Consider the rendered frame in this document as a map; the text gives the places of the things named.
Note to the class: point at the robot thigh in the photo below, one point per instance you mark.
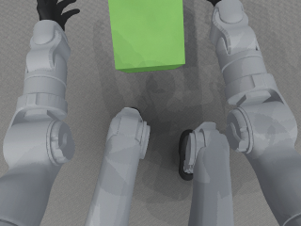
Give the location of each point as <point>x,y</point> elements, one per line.
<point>211,203</point>
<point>112,197</point>

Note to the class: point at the robot left thigh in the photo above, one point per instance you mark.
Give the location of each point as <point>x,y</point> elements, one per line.
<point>112,197</point>

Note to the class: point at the robot left forearm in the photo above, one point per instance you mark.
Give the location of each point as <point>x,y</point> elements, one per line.
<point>45,77</point>

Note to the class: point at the robot right forearm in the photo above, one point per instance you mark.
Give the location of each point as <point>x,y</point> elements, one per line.
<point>240,59</point>

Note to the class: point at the left robot hand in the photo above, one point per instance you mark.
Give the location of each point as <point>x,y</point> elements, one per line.
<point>51,10</point>

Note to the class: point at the carton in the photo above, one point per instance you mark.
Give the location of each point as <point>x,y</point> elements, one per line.
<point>147,35</point>

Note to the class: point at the right robot upper arm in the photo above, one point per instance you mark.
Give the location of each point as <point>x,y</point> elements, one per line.
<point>265,133</point>

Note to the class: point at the left robot upper arm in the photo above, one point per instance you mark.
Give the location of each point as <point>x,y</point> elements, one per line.
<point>35,152</point>

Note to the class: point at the robot right thigh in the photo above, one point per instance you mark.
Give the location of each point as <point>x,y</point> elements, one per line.
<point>211,203</point>

